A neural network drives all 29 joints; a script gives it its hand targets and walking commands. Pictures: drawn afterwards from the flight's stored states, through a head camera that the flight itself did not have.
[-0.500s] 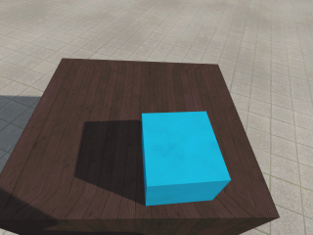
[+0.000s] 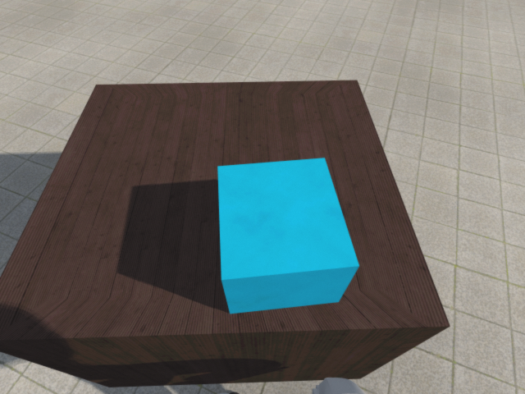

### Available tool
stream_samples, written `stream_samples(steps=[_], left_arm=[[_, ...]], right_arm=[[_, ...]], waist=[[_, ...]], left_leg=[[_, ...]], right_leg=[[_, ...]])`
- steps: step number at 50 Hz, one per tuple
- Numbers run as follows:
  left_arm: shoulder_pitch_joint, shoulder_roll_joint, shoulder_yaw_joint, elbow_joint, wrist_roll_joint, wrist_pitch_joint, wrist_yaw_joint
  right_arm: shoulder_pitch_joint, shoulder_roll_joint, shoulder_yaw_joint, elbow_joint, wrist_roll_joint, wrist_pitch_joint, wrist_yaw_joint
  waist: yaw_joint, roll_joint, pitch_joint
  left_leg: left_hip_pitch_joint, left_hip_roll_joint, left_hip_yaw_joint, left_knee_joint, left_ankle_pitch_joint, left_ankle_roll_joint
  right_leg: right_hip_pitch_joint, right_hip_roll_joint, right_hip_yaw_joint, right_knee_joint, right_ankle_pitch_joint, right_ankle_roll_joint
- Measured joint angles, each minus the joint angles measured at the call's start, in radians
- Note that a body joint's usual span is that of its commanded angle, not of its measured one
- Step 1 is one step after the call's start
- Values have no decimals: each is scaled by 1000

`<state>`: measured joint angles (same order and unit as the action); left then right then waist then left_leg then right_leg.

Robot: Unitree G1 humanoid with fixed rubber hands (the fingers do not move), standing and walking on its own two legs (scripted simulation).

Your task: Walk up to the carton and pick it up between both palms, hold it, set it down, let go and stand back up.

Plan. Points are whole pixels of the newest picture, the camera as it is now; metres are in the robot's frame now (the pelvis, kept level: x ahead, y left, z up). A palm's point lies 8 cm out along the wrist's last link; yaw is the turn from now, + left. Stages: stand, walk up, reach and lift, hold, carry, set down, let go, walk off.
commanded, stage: walk up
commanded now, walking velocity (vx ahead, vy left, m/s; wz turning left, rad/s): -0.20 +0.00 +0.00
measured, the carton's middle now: (278, 234) +0.40 -0.01 -0.05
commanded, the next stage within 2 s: none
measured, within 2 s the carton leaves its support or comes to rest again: neither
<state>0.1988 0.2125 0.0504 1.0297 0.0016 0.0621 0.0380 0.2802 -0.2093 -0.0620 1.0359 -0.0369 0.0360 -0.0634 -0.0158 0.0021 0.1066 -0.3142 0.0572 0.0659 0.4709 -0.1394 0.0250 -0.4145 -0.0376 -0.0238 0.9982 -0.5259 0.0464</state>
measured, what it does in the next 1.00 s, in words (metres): walks backwards: right foot, then left foot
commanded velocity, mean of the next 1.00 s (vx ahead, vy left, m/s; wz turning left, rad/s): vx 0.04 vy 0.06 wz -0.03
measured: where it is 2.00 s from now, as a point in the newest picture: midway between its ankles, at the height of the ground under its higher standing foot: outside the picture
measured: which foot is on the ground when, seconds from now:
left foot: down 0.00-0.12, up 0.14-0.66, down 0.68-1.00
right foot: up 0.00-0.10, down 0.12-0.70, up 0.72-1.00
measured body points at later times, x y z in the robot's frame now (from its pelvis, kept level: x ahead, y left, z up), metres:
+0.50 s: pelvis -0.14 -0.06 +0.01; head -0.11 -0.13 +0.45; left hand -0.12 +0.22 -0.09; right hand -0.13 -0.33 -0.18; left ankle -0.23 +0.15 -0.62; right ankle -0.04 -0.15 -0.74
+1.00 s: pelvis -0.22 +0.04 +0.02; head -0.22 +0.11 +0.46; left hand -0.25 +0.28 -0.17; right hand -0.29 -0.22 -0.09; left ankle -0.28 +0.06 -0.73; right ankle -0.20 -0.18 -0.58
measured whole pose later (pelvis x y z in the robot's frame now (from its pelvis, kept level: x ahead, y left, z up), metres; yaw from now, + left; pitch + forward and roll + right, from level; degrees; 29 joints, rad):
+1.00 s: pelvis -0.22 +0.04 +0.02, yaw +0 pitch -1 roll -8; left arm 0.32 0.23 0.09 1.08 0.03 0.08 -0.02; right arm 0.45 -0.18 -0.02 1.08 0.00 -0.04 -0.02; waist 0.00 -0.03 0.03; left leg -0.03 0.04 0.11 0.30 -0.29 -0.17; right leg -0.63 0.02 0.07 1.27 -0.14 0.04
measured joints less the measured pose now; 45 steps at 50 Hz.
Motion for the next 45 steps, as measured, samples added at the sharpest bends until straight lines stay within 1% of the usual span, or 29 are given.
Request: stream_samples(steps=[3,5,6,7,8,9,10,11,12,13,16,18,21,24,27,29,31,33,34,35,36,37,38,39,40,41,42,44,45], left_arm=[[-8,-21,-4,-19,1,-7,5],[2,-30,-8,-25,3,-11,9],[6,-40,-10,-23,6,-14,10],[12,-57,-13,-20,10,-15,8],[25,-64,-17,-22,17,-15,6],[41,-65,-20,-24,25,-13,8],[60,-59,-19,-23,30,-11,12],[80,-50,-17,-21,34,-9,15],[99,-40,-15,-20,38,-5,19],[113,-32,-13,-18,40,-1,21],[114,-5,-4,-22,34,6,20],[100,7,2,-36,28,-6,15],[88,3,1,-57,22,-29,10],[79,-9,-1,-55,18,-40,3],[76,-14,5,-60,19,-45,1],[67,-9,10,-64,25,-41,3],[53,3,14,-66,32,-28,5],[41,18,21,-68,35,-12,6],[38,24,27,-69,35,-1,9],[36,36,35,-67,32,9,14],[40,41,40,-61,26,18,18],[45,38,43,-52,20,27,18],[47,31,44,-44,16,36,13],[42,21,43,-39,12,44,3],[30,10,40,-42,9,44,-12],[17,2,39,-49,8,36,-29],[8,-4,36,-55,10,22,-44],[14,-12,31,-51,14,-6,-57],[28,-10,30,-37,15,-12,-59]], right_arm=[[-54,-34,-15,-20,-2,9,8],[-91,-47,-22,-36,0,13,13],[-109,-58,-26,-44,2,17,15],[-124,-70,-30,-51,4,23,16],[-128,-71,-33,-60,4,31,15],[-122,-67,-35,-66,2,44,16],[-111,-60,-36,-70,0,58,22],[-102,-54,-34,-72,1,70,31],[-99,-50,-32,-75,1,78,42],[-98,-49,-31,-80,3,80,53],[-88,-60,-36,-94,10,66,70],[-73,-76,-44,-91,11,63,70],[-54,-106,-54,-80,11,70,71],[-17,-120,-51,-63,11,68,80],[26,-109,-40,-37,16,66,82],[47,-89,-31,-24,19,67,78],[62,-64,-19,-18,21,66,73],[77,-44,-6,-17,17,57,74],[87,-37,0,-20,14,47,76],[90,-24,3,-18,11,36,75],[99,-14,9,-15,12,26,72],[119,-7,14,-12,15,16,65],[148,0,20,-2,20,10,57],[181,7,25,12,26,6,51],[211,17,33,29,30,4,47],[230,29,41,47,34,5,47],[235,38,46,62,37,5,49],[213,37,48,76,42,-6,55],[192,30,44,75,43,-18,53]], waist=[[16,6,14],[25,9,12],[28,30,14],[23,68,20],[18,78,12],[24,71,-6],[41,52,-29],[59,31,-50],[71,16,-65],[72,8,-74],[38,13,-72],[33,25,-59],[36,48,-43],[22,70,-46],[12,72,-68],[12,54,-80],[15,22,-88],[20,-15,-95],[19,-27,-96],[20,-60,-85],[16,-83,-78],[-1,-84,-86],[-22,-74,-100],[-45,-52,-114],[-55,-31,-122],[-51,-16,-118],[-33,-4,-106],[12,11,-74],[21,12,-57]], left_leg=[[-44,-3,10,30,19,-18],[-81,-2,20,67,24,-34],[-103,10,14,101,18,-39],[-122,23,-11,147,-41,-36],[-150,6,-33,221,-173,-40],[-183,-32,-60,325,-273,-45],[-209,-73,-78,429,-329,-49],[-224,-106,-95,517,-347,-48],[-231,-128,-119,588,-339,-45],[-235,-142,-149,644,-318,-42],[-246,-154,-225,779,-234,-50],[-234,-142,-236,825,-195,-67],[-200,-124,-219,838,-168,-91],[-131,-103,-175,751,-144,-90],[-28,-83,-116,580,-187,-87],[43,-79,-72,446,-254,-81],[111,-81,-25,298,-336,-71],[182,-83,30,125,-390,-54],[232,-82,57,11,-372,-39],[262,-97,68,-63,-279,-6],[268,-102,76,-73,-217,18],[254,-92,66,-55,-205,27],[241,-78,41,-47,-212,27],[232,-63,-1,-58,-220,24],[231,-47,-40,-87,-232,12],[241,-31,-61,-131,-227,-21],[256,-15,-61,-177,-206,-65],[279,10,-15,-237,-110,-160],[280,16,11,-231,-60,-193]], right_leg=[[46,-24,0,-129,57,10],[107,-33,-17,-284,150,12],[124,-22,-29,-328,190,0],[125,-3,-49,-323,197,-23],[117,-5,-58,-309,192,-44],[107,-21,-56,-303,188,-57],[98,-42,-41,-310,193,-65],[96,-59,-22,-335,216,-67],[96,-70,-4,-369,244,-66],[99,-76,5,-405,270,-63],[100,-92,-15,-484,332,-44],[86,-96,-21,-504,360,-41],[49,-94,-10,-525,406,-59],[36,-88,-18,-567,451,-58],[34,-71,-32,-613,495,-56],[32,-60,-39,-636,525,-60],[31,-53,-46,-659,556,-59],[35,-43,-54,-693,586,-45],[33,-31,-57,-697,577,-28],[13,-30,-40,-651,467,-4],[-33,-24,-19,-535,316,5],[-86,-3,1,-403,231,2],[-133,21,20,-291,198,-2],[-170,42,36,-205,191,-7],[-198,59,59,-136,213,-17],[-221,74,86,-73,251,-31],[-243,86,110,-11,290,-44],[-288,98,133,130,334,-54],[-303,96,135,202,347,-49]])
